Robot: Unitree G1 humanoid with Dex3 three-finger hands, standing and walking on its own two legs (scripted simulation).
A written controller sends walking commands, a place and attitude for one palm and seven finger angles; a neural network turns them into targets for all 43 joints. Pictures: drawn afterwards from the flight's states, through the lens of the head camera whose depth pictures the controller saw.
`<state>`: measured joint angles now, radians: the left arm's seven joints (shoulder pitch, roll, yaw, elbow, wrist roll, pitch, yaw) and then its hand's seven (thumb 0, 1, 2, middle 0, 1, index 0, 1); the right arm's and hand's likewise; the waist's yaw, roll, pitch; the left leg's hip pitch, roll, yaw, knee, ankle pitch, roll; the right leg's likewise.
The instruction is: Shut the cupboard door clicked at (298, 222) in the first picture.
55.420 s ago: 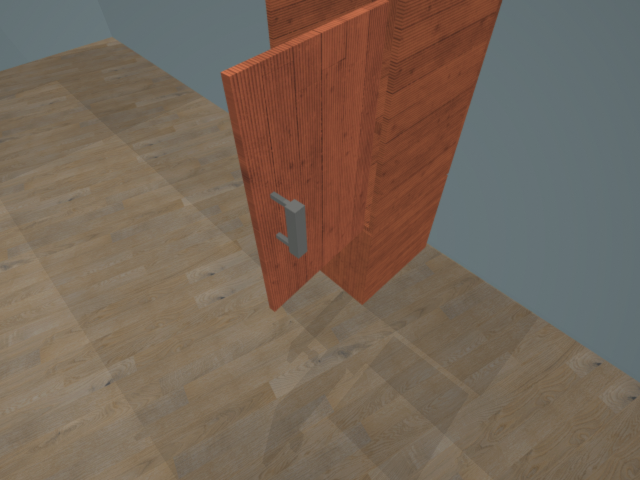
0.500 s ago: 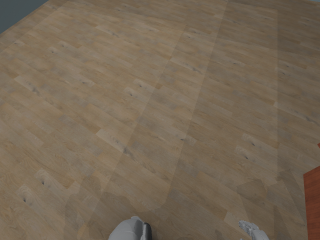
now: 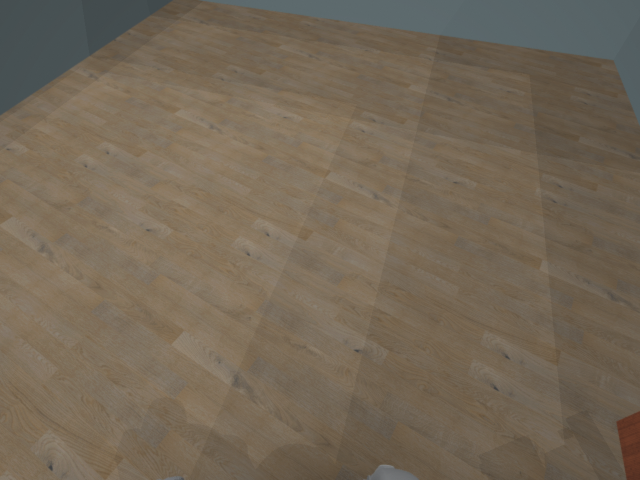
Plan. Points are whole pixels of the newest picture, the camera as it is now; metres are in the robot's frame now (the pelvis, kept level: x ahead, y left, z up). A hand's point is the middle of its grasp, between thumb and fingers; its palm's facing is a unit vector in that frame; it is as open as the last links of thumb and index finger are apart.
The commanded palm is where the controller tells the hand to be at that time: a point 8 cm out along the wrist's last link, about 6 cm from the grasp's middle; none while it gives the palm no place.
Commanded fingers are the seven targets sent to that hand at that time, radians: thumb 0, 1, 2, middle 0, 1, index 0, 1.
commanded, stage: turn to face it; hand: left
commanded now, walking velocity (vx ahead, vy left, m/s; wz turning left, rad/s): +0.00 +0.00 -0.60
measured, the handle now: out of the picture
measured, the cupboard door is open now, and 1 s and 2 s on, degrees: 28 28 28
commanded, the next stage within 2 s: none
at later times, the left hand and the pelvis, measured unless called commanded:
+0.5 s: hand (179, 474) +0.16 +0.21 -0.17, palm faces -0.15 -0.96 -0.23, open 7.4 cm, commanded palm none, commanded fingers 0.00 0.90 0.90 -0.20 -0.30 -0.20 -0.30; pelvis +0.06 +0.02 +0.00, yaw -16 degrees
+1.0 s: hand (250, 390) +0.27 +0.12 -0.15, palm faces -0.55 -0.78 -0.28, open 7.4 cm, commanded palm none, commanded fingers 0.00 0.90 0.90 -0.20 -0.30 -0.20 -0.30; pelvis +0.06 +0.02 -0.01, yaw -35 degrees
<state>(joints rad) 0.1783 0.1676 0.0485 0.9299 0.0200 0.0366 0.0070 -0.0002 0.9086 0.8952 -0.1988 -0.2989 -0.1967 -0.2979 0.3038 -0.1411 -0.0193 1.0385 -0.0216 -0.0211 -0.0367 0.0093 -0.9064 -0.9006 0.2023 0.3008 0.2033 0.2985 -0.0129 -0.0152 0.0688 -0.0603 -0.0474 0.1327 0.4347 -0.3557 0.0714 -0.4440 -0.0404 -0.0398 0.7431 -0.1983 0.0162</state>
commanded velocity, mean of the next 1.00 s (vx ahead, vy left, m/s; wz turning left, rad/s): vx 0.00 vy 0.00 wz -0.60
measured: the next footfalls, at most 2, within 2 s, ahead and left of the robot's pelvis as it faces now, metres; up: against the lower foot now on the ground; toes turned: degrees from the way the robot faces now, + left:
right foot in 0.04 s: +0.10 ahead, -0.11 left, +0.00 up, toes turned -5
left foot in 0.50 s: +0.14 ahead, +0.13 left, +0.00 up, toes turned -16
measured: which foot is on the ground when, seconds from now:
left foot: down 0.00-0.08, up 0.10-0.48, down 0.50-0.94, up 0.96-1.00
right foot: up 0.00-0.02, down 0.04-0.50, up 0.52-0.92, down 0.94-1.00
